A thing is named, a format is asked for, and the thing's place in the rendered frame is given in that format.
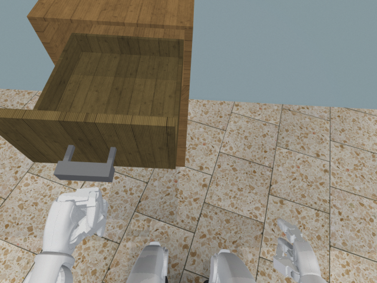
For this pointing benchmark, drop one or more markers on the robot thigh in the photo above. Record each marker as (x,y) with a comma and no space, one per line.
(151,265)
(229,268)

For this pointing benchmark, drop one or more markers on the right robot hand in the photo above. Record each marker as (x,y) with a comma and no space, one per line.
(300,259)

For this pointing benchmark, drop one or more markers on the cabinet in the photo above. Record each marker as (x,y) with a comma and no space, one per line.
(55,20)

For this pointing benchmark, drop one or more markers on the drawer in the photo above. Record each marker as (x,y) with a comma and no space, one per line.
(105,91)

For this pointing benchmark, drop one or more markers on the left robot thigh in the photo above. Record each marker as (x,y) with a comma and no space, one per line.
(151,265)

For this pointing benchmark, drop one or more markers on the left robot hand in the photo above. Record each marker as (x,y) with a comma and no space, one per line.
(85,208)

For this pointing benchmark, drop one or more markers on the robot left forearm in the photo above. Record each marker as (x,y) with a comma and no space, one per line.
(51,267)

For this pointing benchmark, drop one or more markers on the right robot thigh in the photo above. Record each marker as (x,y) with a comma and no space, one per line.
(229,268)

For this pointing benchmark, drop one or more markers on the handle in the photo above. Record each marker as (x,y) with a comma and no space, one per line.
(85,171)

